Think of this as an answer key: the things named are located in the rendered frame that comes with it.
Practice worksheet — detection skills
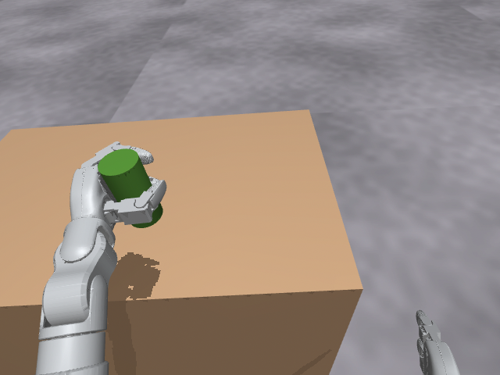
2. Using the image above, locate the can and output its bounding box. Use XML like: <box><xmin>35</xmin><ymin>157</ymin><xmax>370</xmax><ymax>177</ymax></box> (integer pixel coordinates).
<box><xmin>98</xmin><ymin>148</ymin><xmax>163</xmax><ymax>228</ymax></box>

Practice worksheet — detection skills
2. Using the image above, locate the right robot hand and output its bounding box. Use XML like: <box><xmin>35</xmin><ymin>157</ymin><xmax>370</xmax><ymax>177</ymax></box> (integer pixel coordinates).
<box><xmin>416</xmin><ymin>310</ymin><xmax>460</xmax><ymax>375</ymax></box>

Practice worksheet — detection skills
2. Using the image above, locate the left robot hand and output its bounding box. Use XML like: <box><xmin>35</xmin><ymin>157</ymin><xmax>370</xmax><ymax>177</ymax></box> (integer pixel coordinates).
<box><xmin>70</xmin><ymin>141</ymin><xmax>166</xmax><ymax>230</ymax></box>

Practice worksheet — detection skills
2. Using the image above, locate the left robot arm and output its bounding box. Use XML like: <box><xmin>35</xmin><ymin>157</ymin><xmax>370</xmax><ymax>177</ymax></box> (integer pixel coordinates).
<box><xmin>35</xmin><ymin>217</ymin><xmax>117</xmax><ymax>375</ymax></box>

